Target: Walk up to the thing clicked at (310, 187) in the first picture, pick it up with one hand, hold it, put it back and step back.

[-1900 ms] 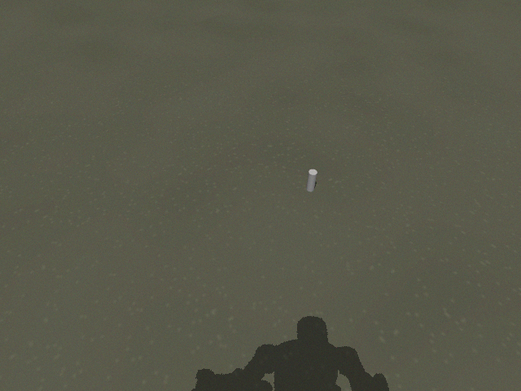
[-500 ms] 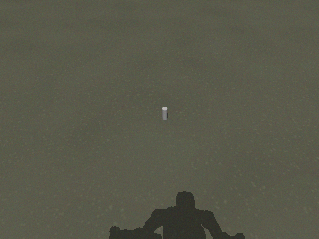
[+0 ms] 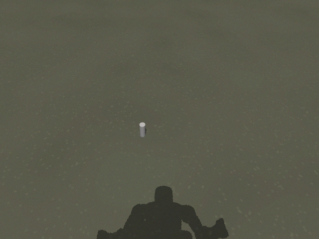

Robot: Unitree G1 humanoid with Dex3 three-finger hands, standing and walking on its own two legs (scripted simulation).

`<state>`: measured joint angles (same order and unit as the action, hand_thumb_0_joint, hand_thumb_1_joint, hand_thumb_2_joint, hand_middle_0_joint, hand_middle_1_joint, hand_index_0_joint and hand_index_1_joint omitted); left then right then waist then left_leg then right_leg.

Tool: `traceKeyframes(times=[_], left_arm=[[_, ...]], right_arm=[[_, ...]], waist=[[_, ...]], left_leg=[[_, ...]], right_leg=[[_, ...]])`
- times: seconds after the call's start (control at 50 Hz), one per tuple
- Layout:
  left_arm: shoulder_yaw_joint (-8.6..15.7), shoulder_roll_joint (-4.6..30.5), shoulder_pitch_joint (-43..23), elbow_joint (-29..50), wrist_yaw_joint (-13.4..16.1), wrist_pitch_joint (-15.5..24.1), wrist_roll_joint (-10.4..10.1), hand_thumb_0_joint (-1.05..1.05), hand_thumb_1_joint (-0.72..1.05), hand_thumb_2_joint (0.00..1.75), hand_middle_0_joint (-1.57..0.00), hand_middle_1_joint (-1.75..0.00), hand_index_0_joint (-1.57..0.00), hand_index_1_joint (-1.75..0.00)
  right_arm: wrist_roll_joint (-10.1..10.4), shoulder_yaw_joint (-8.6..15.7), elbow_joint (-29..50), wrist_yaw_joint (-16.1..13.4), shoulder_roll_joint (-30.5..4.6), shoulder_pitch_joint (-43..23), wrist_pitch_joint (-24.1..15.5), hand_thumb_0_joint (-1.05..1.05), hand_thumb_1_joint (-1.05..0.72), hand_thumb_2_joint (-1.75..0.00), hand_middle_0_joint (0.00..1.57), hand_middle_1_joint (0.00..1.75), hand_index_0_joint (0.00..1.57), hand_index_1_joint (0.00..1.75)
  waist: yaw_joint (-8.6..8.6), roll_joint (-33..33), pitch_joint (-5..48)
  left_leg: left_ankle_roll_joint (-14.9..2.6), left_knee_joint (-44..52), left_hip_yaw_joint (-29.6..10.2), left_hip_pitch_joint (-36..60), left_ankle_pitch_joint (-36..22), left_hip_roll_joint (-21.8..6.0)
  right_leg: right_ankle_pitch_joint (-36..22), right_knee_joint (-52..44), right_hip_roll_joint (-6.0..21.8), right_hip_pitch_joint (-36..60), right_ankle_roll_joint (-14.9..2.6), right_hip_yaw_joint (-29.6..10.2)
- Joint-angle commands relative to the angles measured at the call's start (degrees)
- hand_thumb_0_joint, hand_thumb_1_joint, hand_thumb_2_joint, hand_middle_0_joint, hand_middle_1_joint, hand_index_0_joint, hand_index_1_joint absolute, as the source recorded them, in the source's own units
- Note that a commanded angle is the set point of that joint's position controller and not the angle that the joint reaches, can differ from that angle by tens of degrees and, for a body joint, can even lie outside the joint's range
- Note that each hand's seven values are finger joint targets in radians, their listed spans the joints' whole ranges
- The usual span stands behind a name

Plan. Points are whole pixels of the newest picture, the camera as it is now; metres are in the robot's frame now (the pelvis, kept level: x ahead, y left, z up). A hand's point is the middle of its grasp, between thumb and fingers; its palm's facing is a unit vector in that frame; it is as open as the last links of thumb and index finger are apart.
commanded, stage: walk up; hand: left
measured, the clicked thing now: (142, 129) +0.97 +0.17 -0.69
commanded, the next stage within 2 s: none
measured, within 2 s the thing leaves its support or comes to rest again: neither
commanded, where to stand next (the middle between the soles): +0.61 -0.02 m, yaw -5 degrees
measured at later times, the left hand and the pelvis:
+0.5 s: hand (98, 169) +0.34 +0.22 -0.10, palm faces -0.09 -0.91 -0.41, open 7.4 cm; pelvis +0.22 -0.04 +0.00, yaw -5 degrees
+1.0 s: hand (92, 139) +0.47 +0.29 -0.14, palm faces -0.14 -0.92 -0.36, open 7.4 cm; pelvis +0.40 +0.01 +0.01, yaw -6 degrees
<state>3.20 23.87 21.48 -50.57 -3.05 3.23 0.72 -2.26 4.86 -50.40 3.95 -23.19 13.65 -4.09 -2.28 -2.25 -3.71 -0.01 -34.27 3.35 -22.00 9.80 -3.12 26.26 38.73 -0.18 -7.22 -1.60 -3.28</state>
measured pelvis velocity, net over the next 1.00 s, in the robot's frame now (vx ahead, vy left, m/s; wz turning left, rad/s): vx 0.40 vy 0.01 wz -0.10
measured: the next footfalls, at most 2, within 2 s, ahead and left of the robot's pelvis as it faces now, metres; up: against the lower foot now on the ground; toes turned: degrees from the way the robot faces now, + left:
right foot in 0.36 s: +0.31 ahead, -0.15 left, +0.00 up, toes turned -7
left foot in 0.82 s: +0.50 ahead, +0.12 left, +0.00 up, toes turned -1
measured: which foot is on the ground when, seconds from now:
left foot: down 0.00-0.40, up 0.42-0.80, down 0.82-1.00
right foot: down 0.00-0.00, up 0.02-0.34, down 0.36-0.86, up 0.88-1.00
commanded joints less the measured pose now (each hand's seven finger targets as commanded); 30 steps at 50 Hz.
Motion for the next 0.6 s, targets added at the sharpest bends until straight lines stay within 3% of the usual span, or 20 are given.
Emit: traceKeyframes(times=[0.0, 0.02, 0.06, 0.08, 0.12, 0.18, 0.26, 0.3, 0.32, 0.34, 0.36, 0.38, 0.4, 0.42, 0.46, 0.48, 0.5, 0.54, 0.56, 0.58], left_arm=[[2.69, 13.48, 1.52, 5.53, 2.28, 1.53, -0.45, 0.00, 0.90, 0.90, -0.20, -0.30, -0.20, -0.30], [2.47, 14.61, -1.34, 5.40, 2.36, 1.83, -0.31, 0.00, 0.90, 0.90, -0.20, -0.30, -0.20, -0.30], [2.66, 12.64, -0.63, 3.85, 1.42, 2.02, -1.07, 0.00, 0.90, 0.90, -0.20, -0.30, -0.20, -0.30], [2.66, 11.75, 0.27, 3.80, 0.95, 1.88, -1.40, 0.00, 0.90, 0.90, -0.20, -0.30, -0.20, -0.30], [2.39, 10.07, -0.70, 4.60, 0.19, 1.37, -1.54, 0.00, 0.90, 0.90, -0.20, -0.30, -0.20, -0.30], [2.07, 9.28, -5.32, 6.72, -0.59, 1.25, -1.20, 0.00, 0.90, 0.90, -0.20, -0.30, -0.20, -0.30], [2.79, 9.65, -8.02, 6.49, -1.11, 1.29, -0.35, 0.00, 0.90, 0.90, -0.20, -0.30, -0.20, -0.30], [3.33, 9.89, -5.23, 4.98, -0.95, 1.37, -0.35, 0.00, 0.90, 0.90, -0.20, -0.30, -0.20, -0.30], [4.06, 11.27, -1.88, 3.66, -0.61, 1.59, -0.32, 0.00, 0.90, 0.90, -0.20, -0.30, -0.20, -0.30], [5.21, 13.88, 2.63, 2.34, -0.02, 2.11, -0.22, 0.00, 0.90, 0.90, -0.20, -0.30, -0.20, -0.30], [6.72, 17.46, 7.63, 1.80, 0.87, 2.58, 0.04, 0.00, 0.90, 0.90, -0.20, -0.30, -0.20, -0.30], [6.68, 20.59, 6.68, 3.82, 1.43, 3.10, -0.30, 0.00, 0.90, 0.90, -0.20, -0.30, -0.20, -0.30], [6.45, 21.50, 3.39, 4.23, 1.41, 2.92, -1.04, 0.00, 0.90, 0.90, -0.20, -0.30, -0.20, -0.30], [6.14, 20.18, 0.70, 5.23, 1.54, 2.75, -1.52, 0.00, 0.90, 0.90, -0.20, -0.30, -0.20, -0.30], [4.84, 16.27, -1.64, 5.46, 2.16, 3.04, -1.84, 0.00, 0.90, 0.90, -0.20, -0.30, -0.20, -0.30], [4.56, 15.20, -2.59, 5.32, 2.22, 3.17, -1.99, 0.00, 0.90, 0.90, -0.20, -0.30, -0.20, -0.30], [4.11, 14.21, -2.34, 5.23, 2.25, 3.41, -1.82, 0.00, 0.90, 0.90, -0.20, -0.30, -0.20, -0.30], [3.84, 13.70, -1.66, 5.92, 2.24, 3.91, -1.30, 0.00, 0.90, 0.90, -0.20, -0.30, -0.20, -0.30], [3.95, 14.13, -1.91, 6.30, 2.25, 4.01, -1.07, 0.00, 0.90, 0.90, -0.20, -0.30, -0.20, -0.30], [4.09, 14.00, -1.95, 6.45, 2.31, 4.08, -1.07, 0.00, 0.90, 0.90, -0.20, -0.30, -0.20, -0.30]], right_arm=[[1.19, 6.21, 4.12, -1.79, -20.88, 9.28, -2.21, 0.00, -0.90, -0.90, 0.20, 0.30, 0.20, 0.30], [1.59, 5.61, 4.82, -1.78, -18.53, 7.63, -1.87, 0.00, -0.90, -0.90, 0.20, 0.30, 0.20, 0.30], [1.93, 3.52, 6.09, -2.11, -14.49, 4.46, -2.08, 0.00, -0.90, -0.90, 0.20, 0.30, 0.20, 0.30], [2.18, 2.94, 5.76, -2.22, -13.78, 5.17, -2.38, 0.00, -0.90, -0.90, 0.20, 0.30, 0.20, 0.30], [2.14, 2.78, 5.72, -2.17, -14.02, 5.90, -2.53, 0.00, -0.90, -0.90, 0.20, 0.30, 0.20, 0.30], [1.73, 2.84, 7.43, -2.19, -15.20, 4.34, -2.25, 0.00, -0.90, -0.90, 0.20, 0.30, 0.20, 0.30], [2.01, 2.94, 8.16, -1.90, -15.74, 3.70, -1.60, 0.00, -0.90, -0.90, 0.20, 0.30, 0.20, 0.30], [2.01, 2.87, 8.43, -1.86, -15.62, 2.83, -1.00, 0.00, -0.90, -0.90, 0.20, 0.30, 0.20, 0.30], [2.01, 2.42, 8.89, -1.87, -14.62, 2.43, -0.81, 0.00, -0.90, -0.90, 0.20, 0.30, 0.20, 0.30], [1.85, 1.36, 8.88, -1.81, -11.96, 4.59, -0.69, 0.00, -0.90, -0.90, 0.20, 0.30, 0.20, 0.30], [1.95, 0.05, 8.99, -1.69, -8.69, 8.55, -0.65, 0.00, -0.90, -0.90, 0.20, 0.30, 0.20, 0.30], [2.06, -0.59, 9.01, -1.56, -7.62, 11.08, -0.04, 0.00, -0.90, -0.90, 0.20, 0.30, 0.20, 0.30], [1.95, 1.26, 7.71, -2.26, -14.19, 9.03, 0.75, 0.00, -0.90, -0.90, 0.20, 0.30, 0.20, 0.30], [1.83, 1.54, 7.13, -2.57, -15.26, 7.10, 0.75, 0.00, -0.90, -0.90, 0.20, 0.30, 0.20, 0.30], [2.97, 1.00, 5.51, -2.30, -13.25, 6.59, 0.77, 0.00, -0.90, -0.90, 0.20, 0.30, 0.20, 0.30], [3.12, 0.71, 4.58, -2.04, -11.95, 8.66, 1.18, 0.00, -0.90, -0.90, 0.20, 0.30, 0.20, 0.30], [2.80, 0.68, 4.41, -1.76, -11.54, 9.24, 1.45, 0.00, -0.90, -0.90, 0.20, 0.30, 0.20, 0.30], [2.07, 1.06, 4.59, -1.12, -11.10, 8.76, 1.79, 0.00, -0.90, -0.90, 0.20, 0.30, 0.20, 0.30], [1.91, 1.28, 5.04, -0.79, -10.80, 7.36, 1.92, 0.00, -0.90, -0.90, 0.20, 0.30, 0.20, 0.30], [1.80, 1.53, 5.28, -0.54, -10.99, 6.69, 2.02, 0.00, -0.90, -0.90, 0.20, 0.30, 0.20, 0.30]], waist=[[6.50, 13.98, 6.75], [5.87, 8.54, 2.67], [4.02, 7.76, -0.97], [3.59, 9.20, -0.99], [3.42, 11.32, 0.27], [3.47, 13.13, -1.25], [3.71, 11.83, 0.86], [1.46, 8.58, 2.25], [-0.76, 5.21, 4.04], [-2.89, -2.76, 7.67], [-4.77, -13.95, 10.92], [-2.67, -16.01, 10.05], [-2.68, -10.38, 7.33], [-2.08, -8.02, 4.34], [-0.02, -3.97, 0.73], [1.45, -5.55, 0.17], [1.89, -5.69, -0.21], [1.74, -5.09, 0.51], [1.82, -5.07, 0.10], [1.77, -4.46, 0.20]], left_leg=[[-16.48, 20.28, -42.32, 29.25, 24.66, -24.77], [-16.72, 19.87, -36.15, 23.34, 19.17, -23.10], [-11.73, 19.46, -18.61, 17.16, 4.65, -15.08], [-10.46, 18.51, -13.36, 16.37, -4.35, -13.19], [-10.74, 17.35, -8.33, 15.81, -12.67, -11.91], [-13.01, 17.02, -5.12, 15.18, -15.46, -13.47], [-10.75, 14.28, -2.73, 10.87, -7.23, -11.71], [-9.79, 10.11, -1.93, 8.00, -0.46, -10.97], [-8.55, 4.44, -1.50, 4.86, -0.60, -10.29], [-7.08, -8.42, 1.47, 2.08, -2.22, -6.89], [-5.19, -22.94, 3.47, -4.95, 7.20, -1.12], [-2.71, -31.98, -0.67, -12.69, 20.40, 3.15], [-2.02, -36.01, -3.95, -13.57, 20.15, 1.14], [-2.23, -36.82, -5.65, -15.10, 18.64, -1.10], [-2.29, -34.40, -8.22, -13.09, 12.47, -2.64], [-2.10, -31.27, -7.66, -10.30, 10.35, -3.04], [-1.98, -29.58, -6.73, -8.14, 8.75, -2.31], [-1.19, -26.87, -5.45, -7.30, 6.73, -1.80], [-0.53, -23.39, -5.16, -7.63, 6.14, -2.29], [-0.01, -21.08, -4.83, -8.34, 4.77, -2.03]], right_leg=[[4.23, 29.72, -1.28, -32.85, -1.93, -3.33], [1.88, 31.12, 1.00, -32.72, -1.43, -4.00], [-4.86, 25.99, 2.58, -28.29, -1.37, -4.55], [-6.57, 23.70, 2.80, -26.79, -0.85, -3.38], [-8.28, 18.54, 2.71, -24.36, 0.35, -1.14], [-9.62, 7.24, 4.95, -23.69, 1.31, 1.78], [-18.27, -2.57, 3.10, -12.91, 0.36, 5.49], [-20.87, -5.35, 1.76, -5.72, -0.15, 7.20], [-20.40, -5.95, 1.26, 1.46, -0.73, 6.69], [-16.26, -8.32, 0.97, 9.68, -1.66, 4.56], [-3.36, -14.50, 7.71, 16.00, -3.21, -8.05], [1.37, -22.76, 21.96, 15.72, -7.37, -32.98], [2.60, -24.46, 24.06, 11.42, -11.71, -38.69], [-0.41, -24.28, 23.34, 7.98, -14.04, -35.94], [-16.26, -22.20, 17.64, 2.34, -10.58, -20.46], [-21.65, -21.79, 15.02, -0.58, -8.20, -14.60], [-26.17, -21.60, 13.30, -2.83, -7.70, -11.52], [-27.35, -21.53, 12.49, -3.88, -9.55, -8.29], [-25.04, -22.14, 12.65, -4.69, -10.39, -6.82], [-23.61, -22.47, 12.31, -3.52, -10.19, -5.90]])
